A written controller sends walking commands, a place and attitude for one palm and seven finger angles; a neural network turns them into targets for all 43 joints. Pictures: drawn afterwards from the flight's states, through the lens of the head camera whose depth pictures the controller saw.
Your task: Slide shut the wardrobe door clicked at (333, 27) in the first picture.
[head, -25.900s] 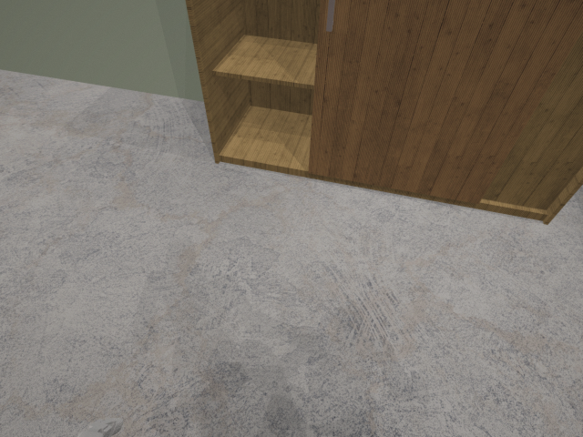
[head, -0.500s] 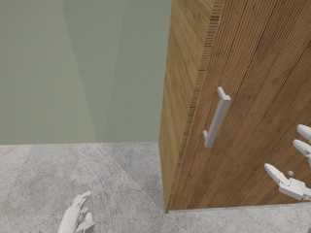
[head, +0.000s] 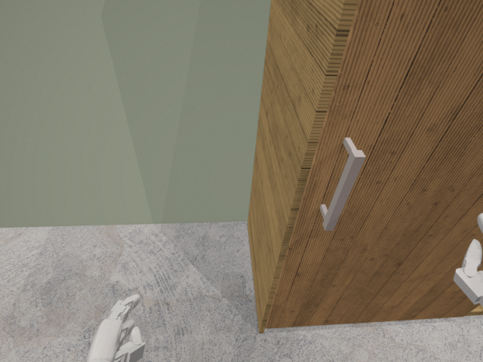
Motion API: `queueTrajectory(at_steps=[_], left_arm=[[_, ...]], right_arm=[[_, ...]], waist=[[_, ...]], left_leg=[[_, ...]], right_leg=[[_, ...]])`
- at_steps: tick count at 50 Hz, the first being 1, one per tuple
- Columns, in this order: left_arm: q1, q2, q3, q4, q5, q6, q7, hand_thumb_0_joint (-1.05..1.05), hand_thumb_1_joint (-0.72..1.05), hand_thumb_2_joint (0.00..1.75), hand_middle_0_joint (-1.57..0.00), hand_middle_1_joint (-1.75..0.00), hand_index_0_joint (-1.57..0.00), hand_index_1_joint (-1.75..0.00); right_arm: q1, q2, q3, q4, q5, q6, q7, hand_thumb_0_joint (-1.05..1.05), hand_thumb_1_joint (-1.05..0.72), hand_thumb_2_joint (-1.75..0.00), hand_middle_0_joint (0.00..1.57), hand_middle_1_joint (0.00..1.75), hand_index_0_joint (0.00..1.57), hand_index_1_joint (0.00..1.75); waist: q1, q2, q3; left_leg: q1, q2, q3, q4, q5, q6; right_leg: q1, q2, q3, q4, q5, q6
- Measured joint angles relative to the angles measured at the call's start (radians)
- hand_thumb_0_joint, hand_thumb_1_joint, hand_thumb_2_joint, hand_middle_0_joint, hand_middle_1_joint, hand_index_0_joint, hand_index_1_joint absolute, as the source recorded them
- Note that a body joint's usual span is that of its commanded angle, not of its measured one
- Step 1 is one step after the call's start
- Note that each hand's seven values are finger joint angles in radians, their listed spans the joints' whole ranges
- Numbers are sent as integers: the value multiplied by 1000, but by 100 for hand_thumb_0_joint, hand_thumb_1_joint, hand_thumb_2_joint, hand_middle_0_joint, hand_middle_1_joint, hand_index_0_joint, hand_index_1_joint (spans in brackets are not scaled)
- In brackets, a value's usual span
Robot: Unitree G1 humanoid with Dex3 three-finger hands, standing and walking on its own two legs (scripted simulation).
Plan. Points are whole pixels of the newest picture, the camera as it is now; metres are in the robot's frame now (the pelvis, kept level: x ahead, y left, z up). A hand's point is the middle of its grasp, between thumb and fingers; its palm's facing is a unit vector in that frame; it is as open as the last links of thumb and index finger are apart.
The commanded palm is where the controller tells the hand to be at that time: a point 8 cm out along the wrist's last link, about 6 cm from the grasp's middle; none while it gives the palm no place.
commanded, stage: draw the hand back to the body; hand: right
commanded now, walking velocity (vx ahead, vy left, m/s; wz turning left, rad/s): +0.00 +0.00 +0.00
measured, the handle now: (337, 187) +0.41 -0.20 +0.09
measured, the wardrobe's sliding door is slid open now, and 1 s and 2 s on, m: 0.00 0.00 0.00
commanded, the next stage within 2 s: step back with the hand held close in 0.08 s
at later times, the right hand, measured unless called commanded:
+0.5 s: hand (457, 268) +0.20 -0.28 +0.15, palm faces +0.35 +0.81 -0.46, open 7.4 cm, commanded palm +0.13 -0.32 +0.17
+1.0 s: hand out of the picture +0.10 -0.29 +0.17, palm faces +0.50 +0.76 -0.42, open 7.4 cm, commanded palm +0.03 -0.33 +0.17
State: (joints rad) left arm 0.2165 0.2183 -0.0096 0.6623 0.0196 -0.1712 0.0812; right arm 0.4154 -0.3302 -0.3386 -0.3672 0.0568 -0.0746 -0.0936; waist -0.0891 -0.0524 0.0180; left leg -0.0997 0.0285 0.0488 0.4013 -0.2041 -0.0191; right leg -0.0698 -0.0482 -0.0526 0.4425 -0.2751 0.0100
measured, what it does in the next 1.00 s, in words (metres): shifts its weight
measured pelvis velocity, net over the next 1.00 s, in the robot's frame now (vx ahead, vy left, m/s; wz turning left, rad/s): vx -0.10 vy -0.03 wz -0.01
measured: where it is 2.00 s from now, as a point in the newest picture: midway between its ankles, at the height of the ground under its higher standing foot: outside the picture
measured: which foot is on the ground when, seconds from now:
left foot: down 0.00-1.00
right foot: down 0.00-1.00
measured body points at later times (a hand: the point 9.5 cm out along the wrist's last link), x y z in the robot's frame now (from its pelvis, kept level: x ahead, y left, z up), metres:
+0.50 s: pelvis -0.03 -0.03 +0.00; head -0.01 -0.02 +0.45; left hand +0.15 +0.22 -0.08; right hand +0.17 -0.32 +0.18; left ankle +0.02 +0.13 -0.74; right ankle -0.02 -0.12 -0.74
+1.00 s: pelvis -0.10 -0.03 -0.03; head -0.10 -0.04 +0.42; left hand +0.05 +0.20 -0.11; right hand +0.07 -0.33 +0.19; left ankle +0.02 +0.13 -0.74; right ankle -0.02 -0.12 -0.74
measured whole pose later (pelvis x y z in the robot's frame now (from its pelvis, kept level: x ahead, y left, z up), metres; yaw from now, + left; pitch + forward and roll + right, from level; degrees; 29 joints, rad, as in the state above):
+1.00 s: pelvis -0.10 -0.03 -0.03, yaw +0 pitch -3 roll +0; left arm 0.27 0.21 -0.01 0.58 0.01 -0.15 0.08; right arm 0.42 -0.37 -0.46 -0.48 -0.01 -0.29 -0.14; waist -0.01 0.02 0.05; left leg -0.46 0.04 -0.07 0.66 -0.17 -0.05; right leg -0.44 0.00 -0.08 0.75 -0.31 -0.07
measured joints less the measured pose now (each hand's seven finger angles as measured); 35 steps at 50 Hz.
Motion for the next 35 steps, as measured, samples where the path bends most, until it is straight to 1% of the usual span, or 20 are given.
queueTrajectory(at_steps=[12, 15, 18, 23, 27, 32, 35], left_arm=[[-1, 0, -3, -3, -2, 5, 0, 2, 90, 89, -21, -30, -20, -30], [-14, 7, -11, -24, -2, 30, -10, 2, 90, 89, -21, -30, -20, -30], [-25, 11, -4, -51, -1, 55, -12, 2, 90, 89, -21, -30, -20, -30], [-32, 11, 11, -92, -7, 95, -6, 2, 90, 89, -21, -30, -20, -30], [-25, 1, 18, -114, -11, 115, -3, 2, 90, 89, -21, -30, -20, -30], [-4, -5, 17, -124, -15, 113, -3, 2, 90, 89, -21, -30, -20, -30], [7, -5, 14, -121, -18, 101, -1, 2, 90, 89, -21, -30, -20, -30]], right_arm=[[-7, -2, -6, 6, 0, -3, 1, 2, -89, -89, 21, 31, 21, 30], [2, -5, -41, 7, -9, -52, -6, 2, -89, -90, 21, 31, 21, 30], [12, -9, -48, 0, -17, -80, -11, 2, -89, -90, 21, 30, 21, 30], [46, -38, -43, -28, -25, -92, -11, 2, -89, -90, 21, 30, 21, 30], [76, -73, -64, -68, -28, -100, -13, 2, -89, -89, 21, 30, 21, 30], [95, -93, -97, -104, -33, -124, -23, 2, -89, -89, 22, 31, 21, 30], [90, -83, -108, -105, -39, -142, -32, 2, -89, -89, 22, 31, 21, 30]], waist=[[1, 0, 2], [13, -1, -20], [28, 8, -20], [61, 32, -2], [79, 55, 12], [85, 71, 16], [80, 73, 16]], left_leg=[[6, -4, -3, -17, 15, 0], [-43, -13, -14, -32, 37, -5], [-88, -8, -34, -35, 57, -12], [-151, 17, -67, 1, 63, -33], [-192, 29, -83, 48, 59, -39], [-237, 37, -90, 105, 53, -43], [-265, 41, -90, 139, 46, -50]], right_leg=[[-1, -4, -3, -1, 6, -1], [-59, -12, -14, 20, 2, -8], [-98, -7, -33, 18, 13, -13], [-133, 20, -64, 16, 28, -34], [-161, 32, -77, 44, 26, -46], [-208, 38, -79, 105, 17, -58], [-242, 40, -77, 148, 11, -64]])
